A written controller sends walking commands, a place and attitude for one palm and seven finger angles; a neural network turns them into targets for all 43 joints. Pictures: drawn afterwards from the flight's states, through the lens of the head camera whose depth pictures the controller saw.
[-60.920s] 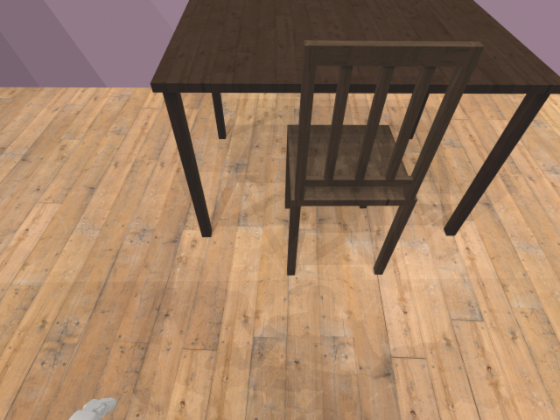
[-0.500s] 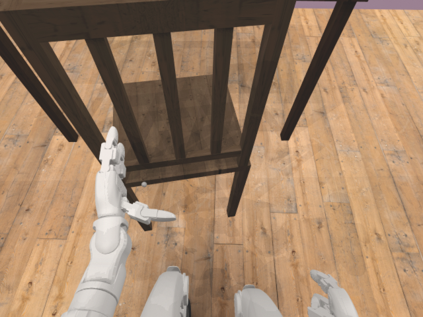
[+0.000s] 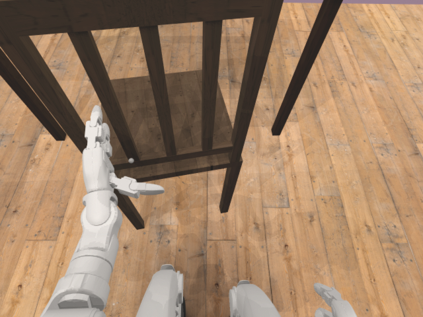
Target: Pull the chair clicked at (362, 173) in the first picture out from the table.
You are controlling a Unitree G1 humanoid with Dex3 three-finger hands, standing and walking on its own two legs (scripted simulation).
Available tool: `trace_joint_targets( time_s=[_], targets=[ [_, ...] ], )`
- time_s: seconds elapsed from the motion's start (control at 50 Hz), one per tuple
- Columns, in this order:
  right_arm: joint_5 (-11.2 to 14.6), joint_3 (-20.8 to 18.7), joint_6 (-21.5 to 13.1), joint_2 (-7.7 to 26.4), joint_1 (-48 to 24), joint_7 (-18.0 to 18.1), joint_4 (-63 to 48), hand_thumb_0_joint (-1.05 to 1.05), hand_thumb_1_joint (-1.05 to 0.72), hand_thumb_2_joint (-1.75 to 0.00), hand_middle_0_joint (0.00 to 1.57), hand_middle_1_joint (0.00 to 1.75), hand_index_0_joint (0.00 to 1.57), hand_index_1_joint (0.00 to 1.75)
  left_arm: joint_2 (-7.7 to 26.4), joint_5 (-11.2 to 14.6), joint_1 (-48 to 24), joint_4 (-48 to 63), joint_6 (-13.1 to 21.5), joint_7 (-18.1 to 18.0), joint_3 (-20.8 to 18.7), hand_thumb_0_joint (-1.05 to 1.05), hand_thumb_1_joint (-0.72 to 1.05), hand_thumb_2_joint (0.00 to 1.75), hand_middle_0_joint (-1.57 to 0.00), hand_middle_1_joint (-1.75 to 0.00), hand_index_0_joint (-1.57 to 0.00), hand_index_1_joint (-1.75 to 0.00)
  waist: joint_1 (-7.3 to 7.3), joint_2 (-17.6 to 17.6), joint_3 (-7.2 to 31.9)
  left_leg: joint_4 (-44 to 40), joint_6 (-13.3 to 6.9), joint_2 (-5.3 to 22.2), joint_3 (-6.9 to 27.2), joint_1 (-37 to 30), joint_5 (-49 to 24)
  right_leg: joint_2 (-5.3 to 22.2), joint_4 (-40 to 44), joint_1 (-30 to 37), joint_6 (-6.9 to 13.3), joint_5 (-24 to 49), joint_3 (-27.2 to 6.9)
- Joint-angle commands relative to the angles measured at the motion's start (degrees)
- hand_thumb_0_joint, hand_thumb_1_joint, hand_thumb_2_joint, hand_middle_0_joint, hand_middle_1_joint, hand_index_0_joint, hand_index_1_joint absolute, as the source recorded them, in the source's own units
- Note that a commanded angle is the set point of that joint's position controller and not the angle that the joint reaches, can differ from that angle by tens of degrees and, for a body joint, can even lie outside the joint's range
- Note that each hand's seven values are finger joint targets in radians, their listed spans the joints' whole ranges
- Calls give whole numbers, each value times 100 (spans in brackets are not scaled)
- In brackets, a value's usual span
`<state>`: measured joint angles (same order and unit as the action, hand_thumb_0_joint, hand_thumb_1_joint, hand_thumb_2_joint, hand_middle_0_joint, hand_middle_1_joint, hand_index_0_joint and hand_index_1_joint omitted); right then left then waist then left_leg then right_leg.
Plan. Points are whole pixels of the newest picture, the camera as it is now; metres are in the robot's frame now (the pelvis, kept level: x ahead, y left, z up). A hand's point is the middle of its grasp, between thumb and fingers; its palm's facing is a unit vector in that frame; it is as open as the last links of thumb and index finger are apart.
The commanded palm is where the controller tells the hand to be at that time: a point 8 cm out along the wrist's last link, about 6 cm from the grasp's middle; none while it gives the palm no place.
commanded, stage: push the fingers through the gap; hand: left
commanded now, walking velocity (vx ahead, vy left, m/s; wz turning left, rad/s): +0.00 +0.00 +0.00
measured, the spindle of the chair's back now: (162, 106) +0.50 +0.10 +0.07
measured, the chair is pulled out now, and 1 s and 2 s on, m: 0.25 0.25 0.25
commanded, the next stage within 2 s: hook a spindle and tug to test in 0.92 s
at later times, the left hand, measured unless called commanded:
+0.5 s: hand (127, 138) +0.45 +0.17 +0.03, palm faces +0.22 -0.97 -0.04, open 16.9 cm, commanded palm +0.42 +0.21 +0.02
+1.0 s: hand (129, 135) +0.45 +0.17 +0.03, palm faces +0.23 -0.97 -0.04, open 16.9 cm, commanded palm +0.41 +0.20 +0.02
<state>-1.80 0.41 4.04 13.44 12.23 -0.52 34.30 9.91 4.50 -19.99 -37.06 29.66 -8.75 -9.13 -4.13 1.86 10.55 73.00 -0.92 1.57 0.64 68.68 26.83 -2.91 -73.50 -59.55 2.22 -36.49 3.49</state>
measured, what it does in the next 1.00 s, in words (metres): stands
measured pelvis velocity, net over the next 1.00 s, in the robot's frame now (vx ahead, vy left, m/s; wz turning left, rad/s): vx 0.01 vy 0.01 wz -0.02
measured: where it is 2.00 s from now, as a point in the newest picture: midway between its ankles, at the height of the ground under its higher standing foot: outside the picture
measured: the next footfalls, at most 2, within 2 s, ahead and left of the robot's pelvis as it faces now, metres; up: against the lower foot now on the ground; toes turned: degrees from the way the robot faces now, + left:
none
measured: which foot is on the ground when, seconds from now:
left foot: down 0.00-1.00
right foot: down 0.00-1.00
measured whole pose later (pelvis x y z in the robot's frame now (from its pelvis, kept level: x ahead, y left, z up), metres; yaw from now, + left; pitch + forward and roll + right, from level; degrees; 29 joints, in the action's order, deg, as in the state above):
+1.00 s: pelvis +0.01 +0.01 +0.00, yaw -1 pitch +25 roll -4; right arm -3.0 -0.3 7.5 13.1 15.6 -3.0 35.7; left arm 12.5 1.5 -32.1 -49.3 32.6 -9.6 -14.8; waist -6.3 2.4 10.1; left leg 72.7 -2.0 1.8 0.1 70.3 27.1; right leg -3.1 -71.9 -60.8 1.1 -35.8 2.8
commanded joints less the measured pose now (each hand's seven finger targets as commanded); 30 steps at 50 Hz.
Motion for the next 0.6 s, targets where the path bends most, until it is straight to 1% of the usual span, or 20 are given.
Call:
trace_joint_targets(
  time_s=[0.0, 0.02, 0.08, 0.14, 0.16, 0.2, 0.22, 0.26, 0.28, 0.3, 0.36, 0.38, 0.4, 0.42, 0.44, 0.46, 0.48, 0.52, 0.54, 0.58],
  targets=[
    [26, -326, -173, 824, 274, 33, -570, 0, -90, -90, 20, 30, 20, 30, 910, 48, -1797, 1001, 419, 54, -305, 0, -50, 30, -6, -8, -6, -8, -99, 95, 2238, -633, -101, -107, 139, -2249, -1341, 62, 1270, 578, -90, 2148, -341],
    [24, -343, -178, 821, 290, 24, -567, 0, -90, -90, 20, 30, 20, 30, 851, 59, -1765, 990, 424, 88, -280, 0, -50, 30, -6, -8, -6, -8, -75, 185, 2333, -615, -94, -107, 124, -2320, -1368, 61, 1276, 551, -94, 2150, -352],
    [31, -366, -206, 832, 376, 5, -494, 0, -90, -90, 20, 30, 20, 30, 648, 101, -2097, 977, 444, 182, -69, 0, -50, 30, -6, -8, -6, -8, -207, 283, 2388, -614, -89, -70, 191, -2619, -1474, 41, 1273, 310, -89, 2092, -274],
    [28, -385, -185, 882, 461, 10, -407, 0, -90, -90, 20, 30, 20, 30, 875, 102, -2096, 681, 412, 198, -293, 0, -50, 30, -6, -8, -6, -8, -210, 105, 2270, -604, -97, -71, 199, -2461, -1436, 33, 1300, 328, -91, 2093, -284],
    [31, -379, -186, 881, 492, 8, -405, 0, -90, -90, 20, 30, 20, 30, 841, 98, -2211, 599, 411, 205, -278, 0, -50, 30, -6, -8, -6, -8, -253, 64, 2259, -611, -101, -66, 224, -2459, -1417, 31, 1279, 268, -97, 2052, -269],
    [27, -378, -171, 877, 512, -2, -361, 0, -90, -90, 20, 30, 20, 30, 932, 50, -2363, 355, 416, 178, -389, 0, -50, 30, -6, -8, -6, -8, -227, 77, 2123, -629, -91, -79, 231, -2332, -1263, 29, 1277, 190, -88, 1859, -253],
    [20, -373, -165, 875, 512, -4, -348, 0, -90, -90, 20, 30, 20, 30, 903, 24, -2539, 337, 436, 162, -363, 0, -50, 30, -6, -8, -6, -8, -285, 105, 2106, -613, -101, -78, 235, -2347, -1240, 28, 1279, 102, -94, 1822, -250],
    [-5, -386, -161, 879, 577, -9, -350, 0, -90, -90, 20, 30, 20, 30, 1030, 11, -2690, 340, 501, 94, -535, 0, -50, 30, -6, -8, -6, -8, -237, 162, 2295, -586, -105, -84, 223, -2421, -1353, 23, 1243, 164, -86, 1903, -266],
    [-18, -388, -159, 878, 576, -13, -342, 0, -90, -90, 20, 30, 20, 30, 1056, -3, -2792, 361, 537, 80, -552, 0, -50, 30, -6, -8, -6, -8, -259, 159, 2410, -571, -103, -84, 215, -2441, -1407, 31, 1228, 202, -99, 1976, -275],
    [-26, -390, -145, 887, 607, -21, -331, 0, -90, -90, 20, 30, 20, 30, 1225, -33, -2804, 331, 572, 54, -699, 0, -50, 30, -6, -8, -6, -8, -189, 238, 2463, -579, -81, -80, 233, -2471, -1462, 21, 1187, 215, -78, 1990, -268],
    [-49, -389, -106, 877, 681, -62, -349, 0, -90, -90, 20, 30, 20, 30, 1119, -109, -2944, 269, 607, 22, -617, 0, -50, 30, -6, -8, -6, -8, -240, 362, 2587, -598, -72, -58, 263, -2704, -1672, -2, 1130, 105, -67, 2082, -214],
    [-55, -398, -94, 875, 699, -77, -313, 0, -90, -90, 20, 30, 20, 30, 1095, -135, -2980, 184, 597, 29, -593, 0, -50, 30, -6, -8, -6, -8, -265, 359, 2570, -573, -69, -52, 268, -2710, -1688, 0, 1126, 54, -71, 2078, -197],
    [-57, -398, -64, 896, 734, -80, -289, 0, -90, -90, 20, 30, 20, 30, 1221, -167, -2964, 0, 563, 32, -701, 0, -50, 30, -6, -8, -6, -8, -260, 288, 2518, -567, -68, -46, 276, -2617, -1630, -6, 1127, 46, -69, 2035, -203],
    [-57, -387, -50, 885, 735, -89, -289, 0, -90, -90, 20, 30, 20, 30, 1183, -168, -3122, -27, 550, 49, -645, 0, -50, 30, -6, -8, -6, -8, -309, 342, 2424, -561, -78, -56, 259, -2550, -1555, -9, 1149, 21, -77, 1996, -212],
    [-62, -393, -26, 908, 771, -85, -267, 0, -90, -90, 20, 30, 20, 30, 1252, -193, -3084, -228, 512, 54, -728, 0, -50, 30, -6, -8, -6, -8, -325, 160, 2378, -562, -85, -52, 273, -2462, -1457, -17, 1173, 17, -82, 1917, -211],
    [-59, -387, -21, 910, 790, -78, -267, 0, -90, -90, 20, 30, 20, 30, 1189, -189, -3302, -189, 534, 75, -664, 0, -50, 30, -6, -8, -6, -8, -378, 281, 2393, -569, -87, -49, 288, -2552, -1489, -8, 1165, -61, -78, 1911, -202],
    [-59, -396, -8, 928, 812, -82, -255, 0, -90, -90, 20, 30, 20, 30, 1248, -203, -3282, -305, 524, 71, -729, 0, -50, 30, -6, -8, -6, -8, -340, 280, 2393, -598, -64, -36, 319, -2597, -1470, -9, 1158, -121, -67, 1827, -167],
    [-69, -397, 13, 928, 832, -94, -251, 0, -90, -90, 20, 30, 20, 30, 1171, -154, -3303, -415, 503, 83, -731, 0, -50, 30, -6, -8, -6, -8, -351, 238, 2404, -589, -79, -48, 306, -2580, -1479, -21, 1196, -84, -69, 1844, -176],
    [-74, -406, 22, 941, 850, -102, -272, 0, -90, -90, 20, 30, 20, 30, 1205, -136, -3303, -294, 528, 94, -760, 0, -50, 30, -6, -8, -6, -8, -327, 257, 2547, -592, -75, -42, 305, -2649, -1587, -24, 1175, -16, -66, 1947, -177],
    [-72, -420, 45, 932, 869, -128, -294, 0, -90, -90, 20, 30, 20, 30, 1053, -139, -3268, -235, 552, 103, -649, 0, -50, 30, -6, -8, -6, -8, -312, 437, 2673, -631, -39, -13, 357, -2919, -1744, -24, 1138, -146, -45, 1952, -114]
  ],
)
